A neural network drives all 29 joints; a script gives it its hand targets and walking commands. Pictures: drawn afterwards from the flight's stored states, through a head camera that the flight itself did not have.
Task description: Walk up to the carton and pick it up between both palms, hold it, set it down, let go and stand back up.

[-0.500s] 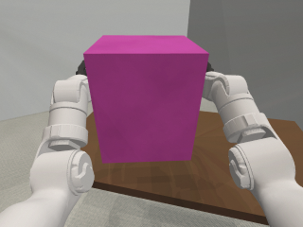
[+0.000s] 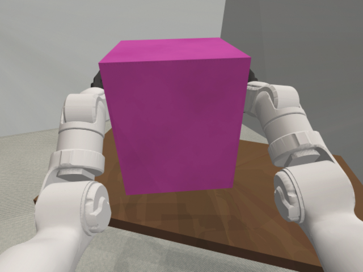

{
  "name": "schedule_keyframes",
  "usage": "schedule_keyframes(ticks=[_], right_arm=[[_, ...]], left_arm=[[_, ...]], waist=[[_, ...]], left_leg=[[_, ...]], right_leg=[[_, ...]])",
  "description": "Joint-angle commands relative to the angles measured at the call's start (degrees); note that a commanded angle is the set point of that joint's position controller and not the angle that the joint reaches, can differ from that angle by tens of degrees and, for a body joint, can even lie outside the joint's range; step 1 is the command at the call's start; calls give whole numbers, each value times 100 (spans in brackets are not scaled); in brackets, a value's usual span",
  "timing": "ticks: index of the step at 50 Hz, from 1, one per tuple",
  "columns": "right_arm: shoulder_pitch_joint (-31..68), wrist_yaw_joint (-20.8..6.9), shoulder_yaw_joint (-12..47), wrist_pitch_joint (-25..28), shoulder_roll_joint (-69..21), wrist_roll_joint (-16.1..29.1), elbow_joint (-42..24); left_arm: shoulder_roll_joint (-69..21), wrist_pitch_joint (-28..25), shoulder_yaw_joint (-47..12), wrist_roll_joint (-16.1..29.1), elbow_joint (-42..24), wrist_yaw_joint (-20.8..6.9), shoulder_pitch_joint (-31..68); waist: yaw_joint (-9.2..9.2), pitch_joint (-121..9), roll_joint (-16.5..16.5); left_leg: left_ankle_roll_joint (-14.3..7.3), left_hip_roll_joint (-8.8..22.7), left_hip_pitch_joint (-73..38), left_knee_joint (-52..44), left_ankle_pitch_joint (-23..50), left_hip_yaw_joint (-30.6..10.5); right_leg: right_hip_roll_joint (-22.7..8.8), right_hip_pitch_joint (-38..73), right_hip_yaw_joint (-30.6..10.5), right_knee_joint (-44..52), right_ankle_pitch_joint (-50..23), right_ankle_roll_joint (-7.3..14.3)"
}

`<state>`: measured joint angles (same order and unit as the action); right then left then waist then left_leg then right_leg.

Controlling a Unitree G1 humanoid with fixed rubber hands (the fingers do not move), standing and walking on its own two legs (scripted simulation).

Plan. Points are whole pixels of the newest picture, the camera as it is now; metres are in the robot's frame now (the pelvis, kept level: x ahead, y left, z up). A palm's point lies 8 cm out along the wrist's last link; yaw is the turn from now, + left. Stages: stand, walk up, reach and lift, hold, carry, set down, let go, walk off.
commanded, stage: hold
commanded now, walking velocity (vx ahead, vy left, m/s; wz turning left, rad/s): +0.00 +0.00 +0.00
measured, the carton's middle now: (175, 112) +0.36 +0.00 +0.29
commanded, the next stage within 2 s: none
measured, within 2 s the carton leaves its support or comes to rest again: neither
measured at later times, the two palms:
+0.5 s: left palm (106, 102) +0.38 +0.14 +0.30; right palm (249, 105) +0.37 -0.16 +0.30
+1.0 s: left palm (98, 98) +0.38 +0.15 +0.31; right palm (247, 95) +0.36 -0.15 +0.33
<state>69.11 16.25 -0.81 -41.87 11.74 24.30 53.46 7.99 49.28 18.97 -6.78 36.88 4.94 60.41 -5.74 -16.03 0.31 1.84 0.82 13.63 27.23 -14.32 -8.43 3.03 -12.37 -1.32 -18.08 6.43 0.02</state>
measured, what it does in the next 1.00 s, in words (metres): stands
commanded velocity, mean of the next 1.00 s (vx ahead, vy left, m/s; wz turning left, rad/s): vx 0.00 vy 0.00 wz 0.00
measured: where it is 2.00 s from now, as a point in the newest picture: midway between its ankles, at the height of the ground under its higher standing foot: outside the picture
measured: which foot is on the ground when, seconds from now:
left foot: down 0.00-1.00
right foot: down 0.00-1.00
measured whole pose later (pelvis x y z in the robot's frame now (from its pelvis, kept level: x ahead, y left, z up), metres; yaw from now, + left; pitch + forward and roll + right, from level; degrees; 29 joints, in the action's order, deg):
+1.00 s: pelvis +0.00 +0.00 +0.00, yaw +0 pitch +0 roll -2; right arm 69.8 16.7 -0.9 -41.8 11.6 24.2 53.8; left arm 7.8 48.6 20.6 -7.3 37.5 4.7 61.0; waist -5.1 -15.2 -0.7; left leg 1.8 0.7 13.1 26.8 -13.8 -8.3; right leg 3.0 -11.8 -1.7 -17.7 6.0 -0.1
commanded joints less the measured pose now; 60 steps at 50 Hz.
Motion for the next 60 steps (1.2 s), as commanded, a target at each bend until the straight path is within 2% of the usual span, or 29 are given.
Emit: schedule_keyframes(ticks=[1, 2, 3, 6, 10, 11, 15, 17, 20, 21, 22, 23, 24, 28, 29, 30, 32, 34, 38, 42, 44, 47, 50, 53, 54, 56, 58, 59, 60], right_arm=[[5429, -859, 880, 299, -3957, 1292, -2503], [5324, -853, 793, 297, -3967, 1291, -2457], [5294, -839, 864, 304, -3996, 1302, -2504], [5176, -862, 642, 259, -3966, 1097, -1930], [5470, -827, 880, 361, -4166, 1117, -2564], [5407, -797, 932, 330, -4295, 1064, -2404], [5512, -699, 1098, 339, -4320, 1303, -3030], [5418, -671, 1144, 317, -4433, 1339, -3086], [5398, -646, 1250, 254, -4383, 1287, -3272], [5521, -624, 1214, 251, -4301, 1276, -3293], [5555, -620, 1270, 272, -4460, 1273, -3465], [5498, -602, 1382, 281, -4434, 1372, -3692], [5373, -591, 1271, 180, -4347, 1294, -3255], [5182, -627, 1321, 136, -4530, 1300, -3164], [5094, -652, 1171, 99, -4460, 1292, -2827], [5168, -664, 1209, 114, -4427, 1318, -3022], [5094, -672, 1128, 102, -4334, 1346, -3111], [5208, -658, 1162, 97, -4273, 1347, -3155], [5347, -759, 825, 79, -4208, 1053, -2313], [5565, -784, 876, 243, -4154, 1197, -2575], [5479, -779, 777, 228, -4214, 1198, -2431], [5133, -857, 667, 181, -4065, 1072, -1858], [5494, -878, 846, 253, -4126, 1217, -2274], [5383, -891, 655, 237, -4106, 1037, -2008], [5673, -898, 769, 316, -4167, 1147, -2384], [5528, -885, 581, 284, -4132, 988, -1929], [5511, -897, 644, 310, -4207, 1003, -2051], [5519, -882, 840, 348, -4233, 1169, -2425], [5429, -823, 884, 312, -4266, 1197, -2477]], left_arm=[[-3993, -540, -1907, 1078, -1437, -965, 5793], [-4004, -578, -1996, 1159, -1686, -950, 5930], [-4002, -561, -1991, 1175, -1756, -929, 5912], [-3630, -577, -1570, 947, -1233, -967, 5895], [-3817, -634, -1521, 943, -982, -991, 5554], [-3599, -679, -1458, 928, -1130, -977, 5775], [-3752, -685, -1710, 1177, -1325, -942, 5691], [-3754, -706, -1836, 1240, -1760, -920, 5851], [-3786, -635, -1854, 1219, -1693, -887, 5603], [-3690, -599, -1642, 1122, -1317, -902, 5433], [-3740, -656, -1804, 1231, -1665, -896, 5617], [-3891, -632, -1955, 1301, -1832, -870, 5460], [-3713, -599, -1783, 1222, -1583, -882, 5545], [-3683, -582, -1974, 1283, -2022, -861, 5757], [-3656, -552, -1930, 1217, -1973, -855, 5822], [-3781, -523, -2007, 1250, -1980, -861, 5752], [-3941, -490, -2246, 1387, -2153, -879, 5807], [-3852, -454, -2079, 1276, -1936, -903, 5696], [-3614, -485, -1621, 1016, -1113, -983, 5943], [-4067, -577, -1991, 1160, -1338, -994, 6020], [-3998, -600, -1955, 1189, -1418, -957, 6141], [-3893, -561, -1654, 1035, -963, -952, 5783], [-3930, -632, -1860, 1192, -1390, -938, 6097], [-3848, -626, -1701, 1059, -978, -950, 6006], [-4017, -658, -1843, 1228, -1192, -938, 6110], [-3823, -686, -1460, 1101, -866, -949, 6154], [-3845, -746, -1521, 1096, -937, -946, 6126], [-3966, -755, -1803, 1246, -1443, -907, 6141], [-3869, -734, -1648, 1214, -1243, -909, 5969]], waist=[[-36, -2244, -998], [-145, -2281, -990], [-103, -2254, -960], [-22, -1566, -557], [131, -1974, -359], [124, -1910, -135], [65, -2343, -141], [57, -2612, -149], [16, -2507, -52], [139, -2242, 103], [131, -2563, 175], [47, -2822, -8], [75, -2340, 62], [55, -2527, -26], [-21, -2288, -172], [30, -2300, -295], [-97, -2281, -607], [-44, -2225, -500], [51, -1509, -396], [-49, -2167, -1041], [-105, -2113, -861], [-26, -1593, -768], [7, -2221, -798], [0, -1866, -751], [21, -2237, -761], [26, -1596, -555], [35, -1889, -493], [25, -2499, -618], [7, -2455, -379]], left_leg=[[387, -290, -164, -454, 1597, 337], [415, -269, -183, -451, 1666, 292], [436, -284, -250, -358, 1927, 316], [254, -303, -22, -629, 1048, 391], [190, -372, 123, -555, 1243, 430], [110, -408, 149, -530, 1196, 447], [111, -433, -83, -394, 1590, 390], [114, -415, -285, -405, 1606, 364], [127, -394, -297, -419, 1602, 325], [62, -426, -208, -399, 1409, 392], [37, -449, -184, -405, 1463, 363], [104, -429, -326, -334, 1770, 352], [74, -437, -110, -413, 1373, 367], [95, -384, -199, -460, 1300, 355], [86, -391, -178, -516, 1185, 319], [136, -335, -199, -450, 1438, 308], [279, -312, -241, -446, 1541, 278], [261, -314, -191, -470, 1387, 325], [92, -368, 201, -742, 496, 399], [277, -291, 161, -622, 1092, 352], [339, -291, -65, -508, 1321, 348], [268, -237, 214, -794, 708, 305], [291, -260, 199, -595, 1183, 316], [269, -276, 266, -686, 923, 354], [282, -254, 201, -639, 949, 297], [205, -306, 459, -763, 584, 342], [203, -307, 356, -659, 902, 336], [267, -294, 80, -558, 1379, 281], [243, -365, 7, -444, 1499, 350]], right_leg=[[260, 1912, 45, -6, -1109, -61], [282, 1819, 79, -52, -1151, -30], [289, 1864, 43, -21, -1379, -31], [196, 1508, 46, 144, -645, -117], [198, 1838, 28, 113, -978, -192], [172, 1821, 2, 88, -1150, -225], [197, 2054, -47, -1, -1726, -217], [200, 2016, -13, -17, -1684, -222], [204, 1888, -9, -16, -1712, -227], [162, 1870, -32, 25, -1595, -242], [169, 1965, -48, -22, -1778, -279], [217, 2054, -38, -98, -2031, -257], [202, 1961, -62, -26, -1676, -247], [197, 1841, -25, -42, -1423, -231], [195, 1654, -30, -22, -1242, -206], [207, 1757, -23, -30, -1398, -170], [254, 1705, -3, -36, -1325, -103], [238, 1675, -12, -37, -1254, -113], [88, 1381, -62, 177, -451, -156], [183, 1793, -63, 3, -964, -91], [243, 1570, 52, -14, -1003, -80], [218, 1606, 44, 96, -542, -43], [266, 1869, 31, -84, -958, -68], [232, 1706, 39, 45, -637, -98], [254, 1781, 36, -6, -688, -78], [196, 1506, 30, 114, -339, -89], [205, 1730, 9, 21, -691, -92], [263, 1888, 0, -86, -1152, -91], [230, 1971, -6, -37, -1344, -142]])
